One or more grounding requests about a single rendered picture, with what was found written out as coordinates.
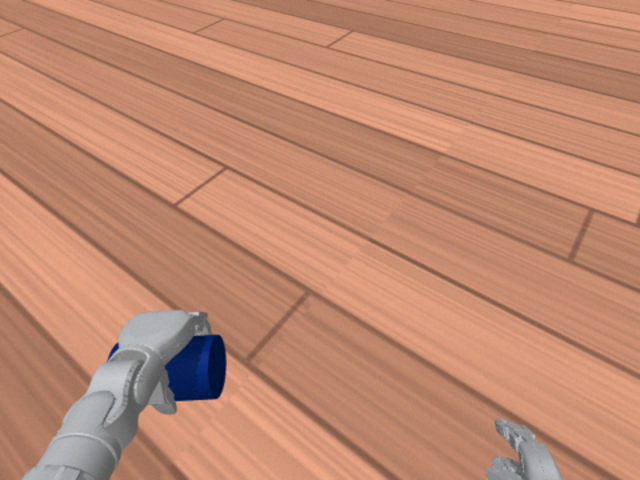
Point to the can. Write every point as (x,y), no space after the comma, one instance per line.
(198,371)

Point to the right robot hand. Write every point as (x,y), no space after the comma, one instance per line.
(535,460)

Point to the left robot hand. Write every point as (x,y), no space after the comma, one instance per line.
(166,333)

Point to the left robot arm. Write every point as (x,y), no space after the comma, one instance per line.
(104,421)

